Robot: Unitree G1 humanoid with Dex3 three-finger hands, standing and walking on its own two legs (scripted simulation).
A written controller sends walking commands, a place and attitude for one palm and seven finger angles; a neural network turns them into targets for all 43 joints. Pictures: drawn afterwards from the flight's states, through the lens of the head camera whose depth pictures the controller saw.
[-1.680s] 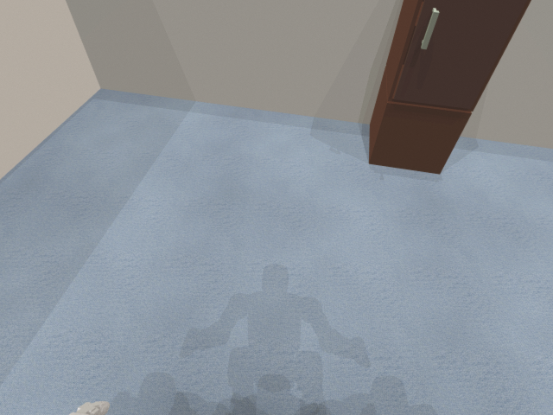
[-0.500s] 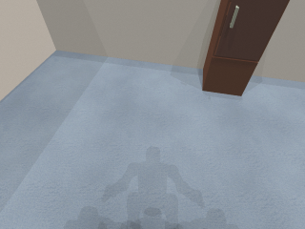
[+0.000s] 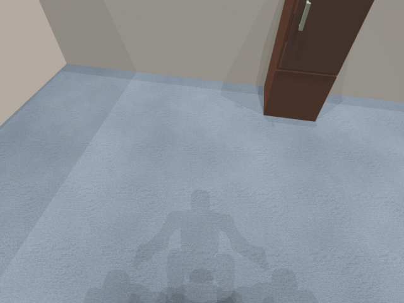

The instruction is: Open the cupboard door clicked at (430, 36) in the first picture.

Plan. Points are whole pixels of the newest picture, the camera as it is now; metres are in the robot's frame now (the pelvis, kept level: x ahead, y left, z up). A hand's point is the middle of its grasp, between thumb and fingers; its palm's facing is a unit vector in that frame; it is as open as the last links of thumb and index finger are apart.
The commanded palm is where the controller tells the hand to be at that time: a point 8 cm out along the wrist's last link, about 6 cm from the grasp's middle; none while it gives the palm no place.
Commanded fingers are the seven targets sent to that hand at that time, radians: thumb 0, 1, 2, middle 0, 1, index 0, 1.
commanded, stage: walk to a spot facing it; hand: left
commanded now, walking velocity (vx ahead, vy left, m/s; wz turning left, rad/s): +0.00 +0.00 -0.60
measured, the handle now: (304, 15) +1.50 -0.45 -0.02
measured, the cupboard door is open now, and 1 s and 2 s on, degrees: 0 0 0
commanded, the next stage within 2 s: none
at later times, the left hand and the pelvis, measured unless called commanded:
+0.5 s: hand out of the picture +0.05 +0.16 -0.16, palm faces -0.16 -0.96 -0.21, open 7.4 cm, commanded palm none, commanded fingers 0.00 0.90 0.90 -0.20 -0.30 -0.20 -0.30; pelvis +0.00 -0.02 +0.00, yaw -14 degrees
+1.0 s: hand (164, 231) +0.32 +0.13 -0.17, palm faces -0.51 -0.84 -0.17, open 7.4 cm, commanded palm none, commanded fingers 0.00 0.90 0.90 -0.20 -0.30 -0.20 -0.30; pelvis +0.14 +0.00 +0.00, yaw -32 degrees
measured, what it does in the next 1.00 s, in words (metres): walks ahead, turning right: left foot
